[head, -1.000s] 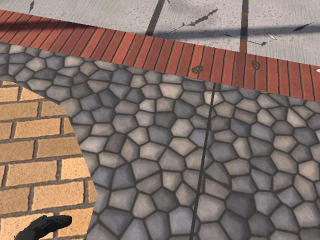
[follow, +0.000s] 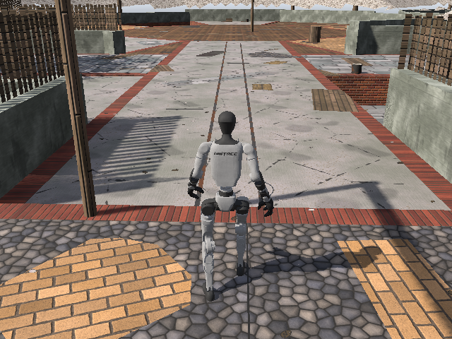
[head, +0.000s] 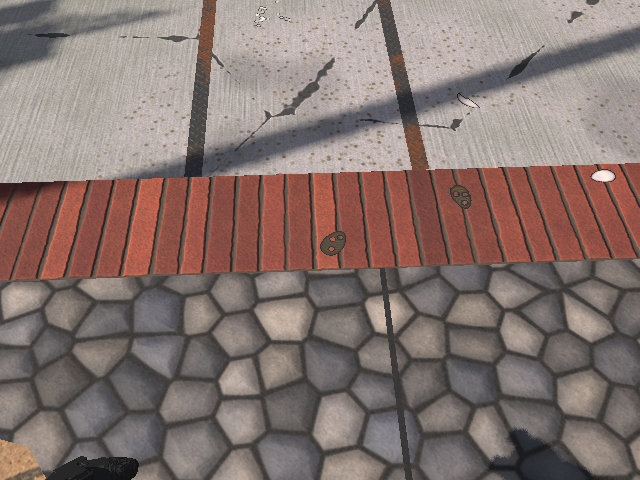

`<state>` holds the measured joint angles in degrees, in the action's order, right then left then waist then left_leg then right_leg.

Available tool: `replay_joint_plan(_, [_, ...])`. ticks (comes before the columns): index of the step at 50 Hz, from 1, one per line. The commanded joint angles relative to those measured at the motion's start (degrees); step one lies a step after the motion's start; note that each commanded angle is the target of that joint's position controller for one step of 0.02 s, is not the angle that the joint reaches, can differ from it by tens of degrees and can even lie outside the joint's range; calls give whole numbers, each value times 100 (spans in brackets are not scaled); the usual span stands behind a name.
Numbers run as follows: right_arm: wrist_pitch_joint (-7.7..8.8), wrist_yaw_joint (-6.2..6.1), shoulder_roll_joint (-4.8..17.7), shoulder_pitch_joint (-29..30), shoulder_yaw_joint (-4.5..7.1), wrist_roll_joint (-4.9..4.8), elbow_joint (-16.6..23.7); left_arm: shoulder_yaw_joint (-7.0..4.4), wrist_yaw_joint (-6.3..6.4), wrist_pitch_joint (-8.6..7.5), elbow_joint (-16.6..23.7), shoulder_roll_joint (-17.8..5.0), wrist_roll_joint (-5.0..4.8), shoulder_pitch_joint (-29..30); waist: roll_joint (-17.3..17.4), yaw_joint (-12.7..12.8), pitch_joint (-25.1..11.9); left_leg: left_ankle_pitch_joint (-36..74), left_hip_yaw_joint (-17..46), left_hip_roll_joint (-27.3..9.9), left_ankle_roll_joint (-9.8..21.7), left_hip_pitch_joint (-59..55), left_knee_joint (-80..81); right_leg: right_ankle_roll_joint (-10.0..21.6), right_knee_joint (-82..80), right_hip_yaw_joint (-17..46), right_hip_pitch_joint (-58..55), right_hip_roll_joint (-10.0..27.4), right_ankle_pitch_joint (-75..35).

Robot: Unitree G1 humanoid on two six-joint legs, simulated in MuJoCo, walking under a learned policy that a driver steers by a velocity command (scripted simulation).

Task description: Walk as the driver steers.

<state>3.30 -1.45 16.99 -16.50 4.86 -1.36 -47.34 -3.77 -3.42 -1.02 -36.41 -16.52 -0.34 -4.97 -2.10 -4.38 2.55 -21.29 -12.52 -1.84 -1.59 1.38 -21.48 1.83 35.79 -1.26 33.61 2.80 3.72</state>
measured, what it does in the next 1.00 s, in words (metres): walks ahead, turning right: right foot, then left foot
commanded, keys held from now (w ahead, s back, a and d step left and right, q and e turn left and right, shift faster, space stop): e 0.40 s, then no key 0.12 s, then w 0.28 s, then w+q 0.20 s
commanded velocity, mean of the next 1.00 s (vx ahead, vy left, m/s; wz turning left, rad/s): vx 0.18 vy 0.00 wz -0.32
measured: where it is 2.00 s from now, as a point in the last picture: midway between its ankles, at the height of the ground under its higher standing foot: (346, 355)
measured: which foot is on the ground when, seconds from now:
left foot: down 0.00-0.04, up 0.06-0.46, down 0.48-0.86, up 0.88-1.00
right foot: up 0.00-0.02, down 0.04-0.48, up 0.50-0.84, down 0.86-1.00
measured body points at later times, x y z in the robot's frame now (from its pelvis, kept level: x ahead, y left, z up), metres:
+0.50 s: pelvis +0.10 +0.02 +0.00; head +0.13 +0.02 +0.45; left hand +0.34 +0.24 -0.09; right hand +0.17 -0.29 -0.10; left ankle +0.16 +0.13 -0.73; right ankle +0.14 -0.10 -0.73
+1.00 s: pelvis +0.18 -0.04 +0.01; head +0.18 -0.06 +0.46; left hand +0.36 +0.18 -0.08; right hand +0.17 -0.33 -0.11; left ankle +0.21 +0.11 -0.66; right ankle +0.10 -0.12 -0.73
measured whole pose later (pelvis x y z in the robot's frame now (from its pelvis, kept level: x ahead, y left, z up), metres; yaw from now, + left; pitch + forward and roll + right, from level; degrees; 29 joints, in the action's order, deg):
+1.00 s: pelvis +0.18 -0.04 +0.01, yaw -17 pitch +2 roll +0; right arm 2.6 0.6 17.1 -18.7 3.4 -2.0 -44.5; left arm -2.8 -0.4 -4.4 -40.3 -14.1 0.0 -17.9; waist 2.5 -0.3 -1.8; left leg -19.6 4.1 -1.1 1.7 28.9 -59.2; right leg 1.7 22.8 -2.5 8.5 -0.6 16.2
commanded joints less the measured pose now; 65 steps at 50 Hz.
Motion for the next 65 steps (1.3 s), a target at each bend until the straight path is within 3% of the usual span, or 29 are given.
replay_joint_plan(1, [-4, -55, 971, 480, 229, -110, 473, -411, 26, -23, 128, -916, 38, -1206, 479, 933, -911, 4741, 230, -982, 493, 305, -1775, 421, -745, -328, -1950, -558, -301])
replay_joint_plan(2, [13, -20, 731, 110, 129, 123, 537, -556, 181, 7, 141, -1451, 38, -1596, -490, 999, -1337, 2573, 129, -591, 89, 1543, -3481, 814, -736, 843, -3348, 304, -2756])
replay_joint_plan(3, [56, 69, 208, -583, -73, 378, 705, -529, 245, -2, 399, -1931, 154, -1204, -1566, 307, -2069, -2177, 737, 402, -294, 3498, -5551, 2127, -551, 3414, -4835, 1850, -4495])
replay_joint_plan(4, [70, 134, 735, -275, -4, 205, 623, -445, 183, -5, 552, -1531, 115, -1288, -710, 835, -2895, -1909, 1817, 303, -214, 3595, -5998, 2274, -1050, 3722, -4767, 1887, -3265])
replay_joint_plan(5, [26, 130, 868, 244, 32, 31, 759, -363, 157, -31, 552, -1260, 73, -985, -375, 811, -2188, -1323, 1793, 125, -113, 3898, -5863, 1971, -1226, 3073, -4202, 1584, -2373])
replay_joint_plan(6, [-36, 61, 791, 388, 16, 86, 755, -314, 180, -12, 512, -1058, -34, -752, 9, 650, -1578, -887, 1735, -68, -105, 3954, -5420, 1620, -1351, 2627, -3485, 1257, -1597])
replay_joint_plan(8, [-195, -38, 827, 401, 48, 180, 736, -256, 253, 65, 592, -929, 4, -364, -103, 337, -1053, -420, 1746, -201, -116, 3340, -4731, 1353, -1656, 2229, -2132, 889, -912])
replay_joint_plan(10, [-249, -63, 684, 275, 21, 211, 698, -290, 302, 78, 643, -1011, 114, -226, -283, 221, -1064, -201, 1640, -46, -171, 2931, -4279, 1340, -1738, 2053, -1640, 703, -1072])
replay_joint_plan(18, [-261, -33, 508, 821, -59, 163, 855, -337, 495, 252, 650, -1061, 33, -296, -587, 464, -1014, 386, 1815, 230, -271, 2538, -2499, 1080, -1756, 2499, -1462, 421, 985])
replay_joint_plan(23, [-128, 102, 516, 492, -14, 137, 806, -268, 475, 346, 640, -900, -25, -335, -725, 339, -1024, 885, 1589, 276, 30, 1529, -672, 801, -1232, 2745, -1656, 316, 638])
replay_joint_plan(24, [-121, 109, 683, 415, 36, 214, 818, -214, 482, 349, 578, -744, -33, -558, -492, 355, -1004, 1205, 1864, -141, 221, 1026, -180, 538, -915, 2546, -1367, 81, 968])
replay_joint_plan(25, [-152, 89, 1051, 451, 91, 342, 928, -119, 474, 338, 545, -412, 38, -861, 720, 574, -1041, 1737, 3031, -1383, 685, 556, 241, 147, 333, 1739, -771, -561, 2326])
replay_joint_plan(26, [-184, 108, 1258, 554, 153, 494, 870, -227, 475, 258, 759, -727, -17, -607, 2046, 590, -579, 2277, 4222, -2058, 1584, 1133, 549, -115, 1317, 905, -43, -1115, 3219])
replay_joint_plan(27, [-148, 90, 979, 708, 95, 426, 1009, -327, 485, 214, 632, -1088, 55, -620, 1448, 485, -613, 1527, 4157, -1955, 1699, 1137, 613, -260, 2226, 1178, -5, -831, 2914])
replay_joint_plan(28, [-144, 61, 801, 798, 52, 307, 1002, -352, 467, 229, 512, -1086, 14, -664, 1105, 522, -572, 554, 3698, -1601, 1422, 1017, 614, -307, 2494, 1129, 165, -781, 2440])
replay_joint_plan(30, [-133, 29, 673, 663, 2, 110, 913, -252, 448, 276, 357, -734, 59, -788, 1118, 442, -400, -695, 3447, -1242, 1181, 658, 791, -462, 2731, 976, 569, -663, 1879])
replay_joint_plan(36, [-119, -7, 859, 87, 53, 96, 747, -36, 308, -36, 470, -269, -31, -56, 1277, 33, -199, -177, 2717, -986, 1158, 656, 1042, -418, 811, 88, -259, -336, 1562])
replay_joint_plan(38, [-111, 33, 983, -45, 88, 57, 686, -30, 275, -119, 437, -293, -66, -80, 1359, 16, -164, -123, 2647, -1040, 1235, 898, 1021, -310, 167, -46, -853, -391, 1743])
replay_joint_plan(42, [-158, 134, 855, -52, 13, -57, 609, -110, 268, -226, 119, -411, -104, -831, 1013, 502, -174, -124, 2672, -916, 1129, 1809, 539, 34, -1433, -123, -2729, -474, 779])
replay_joint_plan(43, [-119, 164, 539, 81, -88, -16, 647, -153, 323, -240, 17, -511, -95, -1359, 862, 789, -440, -140, 2500, -667, 868, 2412, -11, 131, -1456, 283, -3726, -91, 813])
replay_joint_plan(44, [-45, 227, -36, 397, -259, 105, 832, -229, 404, -232, -81, -862, 2, -2162, -244, 1126, -861, -661, 1858, -32, 433, 3387, -1872, 401, -1703, 1676, -4748, 1125, 1121])
replay_joint_plan(45, [76, 181, 153, 418, -196, -39, 1125, -421, 354, -231, -186, -1536, 93, -2378, -1349, 1074, -669, -1194, 1515, 270, 327, 4573, -3035, 1156, -2264, 3364, -4537, 2150, 2544])
replay_joint_plan(46, [120, 151, 659, 541, -52, -121, 1076, -323, 328, -318, -201, -1115, 60, -2241, -824, 1091, -253, -971, 1941, -70, 360, 4912, -3906, 1325, -2427, 3428, -4186, 2081, 3358])
replay_joint_plan(48, [95, 196, 684, 369, 16, -104, 881, -151, 318, -428, -156, -631, 21, -1673, -712, 779, 135, 18, 2053, -206, 406, 5149, -4253, 965, -2605, 2423, -3922, 1553, 2789])
replay_joint_plan(52, [31, 258, 328, 396, -37, -24, 815, -116, 340, -496, -245, -438, 114, -1364, -408, 611, 165, 1316, 1966, -262, 168, 4771, -4066, 727, -2781, 774, -3401, 1114, 126])
replay_joint_plan(56, [0, 327, 140, 891, -128, 14, 1033, -145, 385, -499, -413, -573, 91, -1333, -275, 690, 292, 2291, 1589, -245, 46, 4217, -2745, 665, -2911, -148, -2978, 945, -543])
replay_joint_plan(61, [20, 536, 63, 1661, -208, -8, 1431, -211, 427, -404, -748, -826, -39, -1685, -133, 875, 538, 2309, 1138, -176, 400, 3893, -1586, 578, -2794, -601, -3470, 1246, -1108])
replay_joint_plan(64, [-13, 592, 352, 1437, -75, 1, 1543, -278, 478, -272, -783, -1096, -59, -1636, -380, 546, 42, 1487, 684, 291, 765, 3122, -1479, 414, -1732, -860, -4008, 1322, -4026])
replay_joint_plan(65, [-43, 574, 564, 879, 39, -9, 1445, -295, 506, -212, -769, -1176, -49, -1612, -464, 218, -351, 1247, 566, 527, 909, 2394, -1485, 348, -896, -934, -4013, 1274, -4847])
Next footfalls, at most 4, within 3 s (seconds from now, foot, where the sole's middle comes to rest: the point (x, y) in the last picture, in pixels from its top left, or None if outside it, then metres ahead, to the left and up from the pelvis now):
0.04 right None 0.18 -0.10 -0.77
0.48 left None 0.20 0.12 -0.77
0.86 right None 0.14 -0.14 -0.77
1.34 left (305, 437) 0.53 0.02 -0.77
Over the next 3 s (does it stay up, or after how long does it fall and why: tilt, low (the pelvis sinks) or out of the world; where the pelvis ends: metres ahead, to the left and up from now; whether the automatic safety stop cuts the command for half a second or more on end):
stays up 0.80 -0.09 0.00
